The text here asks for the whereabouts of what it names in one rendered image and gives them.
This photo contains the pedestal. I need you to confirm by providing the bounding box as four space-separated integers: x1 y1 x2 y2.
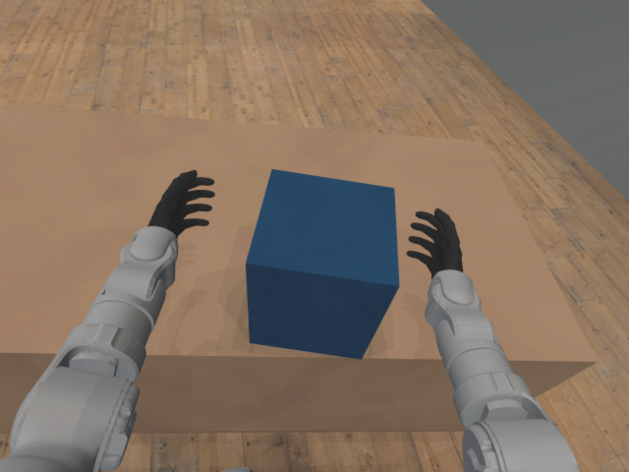
0 104 598 434

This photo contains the right robot upper arm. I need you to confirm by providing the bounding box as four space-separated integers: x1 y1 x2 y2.
462 419 578 472

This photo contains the carton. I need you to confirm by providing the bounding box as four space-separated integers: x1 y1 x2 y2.
246 169 399 360

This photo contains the right robot forearm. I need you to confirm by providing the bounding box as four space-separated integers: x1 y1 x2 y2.
425 269 580 472

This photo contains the left robot hand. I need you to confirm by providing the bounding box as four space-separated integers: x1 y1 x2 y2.
148 170 215 239

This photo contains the left robot forearm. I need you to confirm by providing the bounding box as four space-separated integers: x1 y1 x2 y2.
10 226 178 453

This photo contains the left robot upper arm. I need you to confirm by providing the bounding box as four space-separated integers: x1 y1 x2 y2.
0 366 140 472

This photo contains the right robot hand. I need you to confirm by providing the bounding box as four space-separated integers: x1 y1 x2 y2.
407 208 463 280

